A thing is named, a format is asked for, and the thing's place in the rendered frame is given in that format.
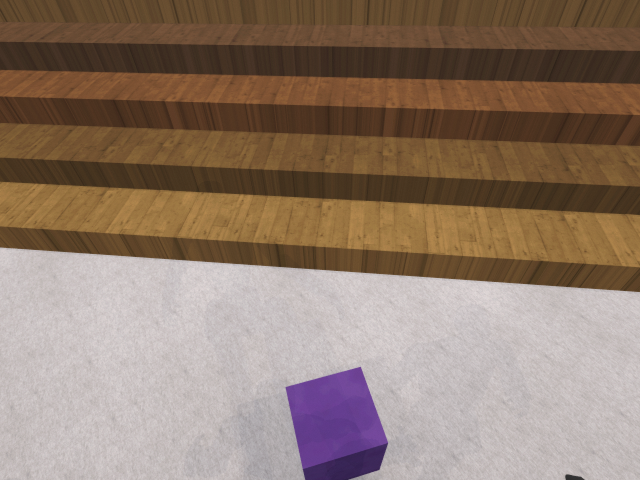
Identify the carton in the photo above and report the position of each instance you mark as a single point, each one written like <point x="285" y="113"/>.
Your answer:
<point x="337" y="427"/>

